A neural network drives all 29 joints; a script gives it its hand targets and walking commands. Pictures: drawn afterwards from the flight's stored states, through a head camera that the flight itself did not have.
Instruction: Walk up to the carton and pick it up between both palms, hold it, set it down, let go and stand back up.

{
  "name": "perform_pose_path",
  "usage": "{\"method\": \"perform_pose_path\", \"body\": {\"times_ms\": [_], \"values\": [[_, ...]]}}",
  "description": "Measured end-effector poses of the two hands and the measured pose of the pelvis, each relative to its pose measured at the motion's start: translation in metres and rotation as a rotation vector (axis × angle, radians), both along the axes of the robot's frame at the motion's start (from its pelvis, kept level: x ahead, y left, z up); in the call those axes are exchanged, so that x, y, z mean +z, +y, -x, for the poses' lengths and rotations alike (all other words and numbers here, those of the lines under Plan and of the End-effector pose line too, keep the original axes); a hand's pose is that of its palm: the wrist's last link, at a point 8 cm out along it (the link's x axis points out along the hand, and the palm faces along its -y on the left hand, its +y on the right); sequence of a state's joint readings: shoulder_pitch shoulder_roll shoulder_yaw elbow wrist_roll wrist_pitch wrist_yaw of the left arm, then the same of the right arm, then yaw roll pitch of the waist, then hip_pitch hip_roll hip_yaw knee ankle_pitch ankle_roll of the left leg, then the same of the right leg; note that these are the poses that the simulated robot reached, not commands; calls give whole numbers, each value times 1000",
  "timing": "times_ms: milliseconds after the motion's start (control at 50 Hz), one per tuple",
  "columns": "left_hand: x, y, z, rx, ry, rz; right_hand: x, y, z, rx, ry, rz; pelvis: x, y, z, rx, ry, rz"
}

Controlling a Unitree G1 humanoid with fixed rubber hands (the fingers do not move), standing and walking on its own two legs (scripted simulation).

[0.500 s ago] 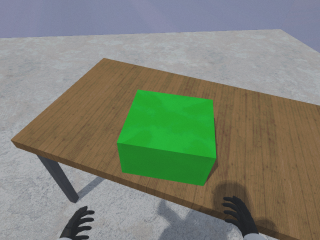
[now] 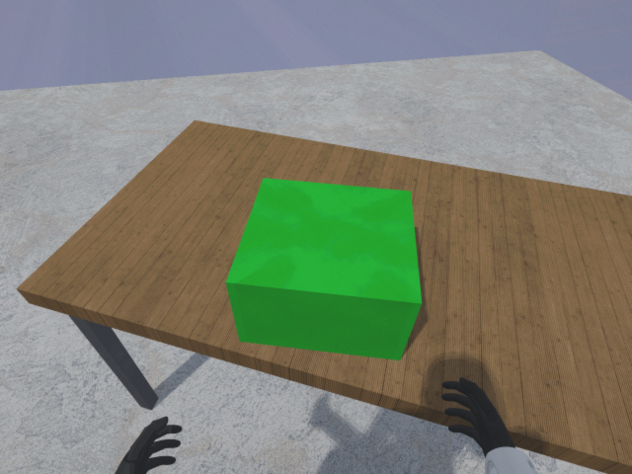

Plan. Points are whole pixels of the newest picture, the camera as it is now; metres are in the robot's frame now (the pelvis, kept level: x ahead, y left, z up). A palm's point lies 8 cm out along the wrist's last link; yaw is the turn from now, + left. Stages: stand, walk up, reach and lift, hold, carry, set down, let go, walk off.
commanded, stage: stand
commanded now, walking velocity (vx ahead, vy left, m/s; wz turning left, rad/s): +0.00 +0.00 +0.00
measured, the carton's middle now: (327, 264) +0.48 +0.01 -0.05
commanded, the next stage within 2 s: none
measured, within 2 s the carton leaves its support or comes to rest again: neither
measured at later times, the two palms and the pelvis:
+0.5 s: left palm out of the picture +0.14 +0.24 -0.10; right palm (511, 468) +0.17 -0.23 -0.06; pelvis +0.00 +0.01 -0.01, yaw -7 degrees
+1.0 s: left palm (159, 444) +0.18 +0.22 -0.09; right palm out of the picture +0.02 -0.27 -0.14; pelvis +0.01 +0.01 -0.01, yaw -9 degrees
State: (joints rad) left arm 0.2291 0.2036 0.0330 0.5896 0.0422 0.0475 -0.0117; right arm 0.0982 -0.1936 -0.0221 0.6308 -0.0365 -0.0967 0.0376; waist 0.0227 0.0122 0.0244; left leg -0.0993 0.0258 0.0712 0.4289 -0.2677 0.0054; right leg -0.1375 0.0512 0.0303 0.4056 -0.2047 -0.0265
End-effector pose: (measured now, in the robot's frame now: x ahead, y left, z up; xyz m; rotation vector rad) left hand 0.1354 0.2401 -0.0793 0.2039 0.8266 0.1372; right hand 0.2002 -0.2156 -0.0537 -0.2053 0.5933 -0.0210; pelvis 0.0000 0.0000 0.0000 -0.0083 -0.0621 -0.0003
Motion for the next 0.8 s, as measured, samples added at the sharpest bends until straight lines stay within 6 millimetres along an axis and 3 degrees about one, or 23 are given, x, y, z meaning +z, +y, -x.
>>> {"method": "perform_pose_path", "body": {"times_ms": [100, 220, 520, 580, 680, 800], "values": [[-9, 17, 20, -17, 68, -37, 0, -1, 1, -8, -8, -13, -5, 4, 5, -37, 45, -3], [-14, 19, 27, -40, 101, -42, -1, -1, 3, -24, -21, -16, -8, 9, 5, -70, 72, -6], [-19, 1, -7, -137, 77, -9, -8, -19, 31, -141, 12, 14, -12, 15, -3, -125, 78, -16], [-19, -1, -14, -151, 74, -10, -23, -29, 50, -190, 107, 32, -12, 15, -4, -132, 79, -18], [-19, -1, -24, -170, 82, -25, -52, -43, 100, -274, 296, 35, -13, 15, -7, -145, 78, -23], [-18, -1, -37, -190, 87, -54, -71, -49, 152, -349, 442, 24, -14, 14, -11, -154, 75, -31]]}}
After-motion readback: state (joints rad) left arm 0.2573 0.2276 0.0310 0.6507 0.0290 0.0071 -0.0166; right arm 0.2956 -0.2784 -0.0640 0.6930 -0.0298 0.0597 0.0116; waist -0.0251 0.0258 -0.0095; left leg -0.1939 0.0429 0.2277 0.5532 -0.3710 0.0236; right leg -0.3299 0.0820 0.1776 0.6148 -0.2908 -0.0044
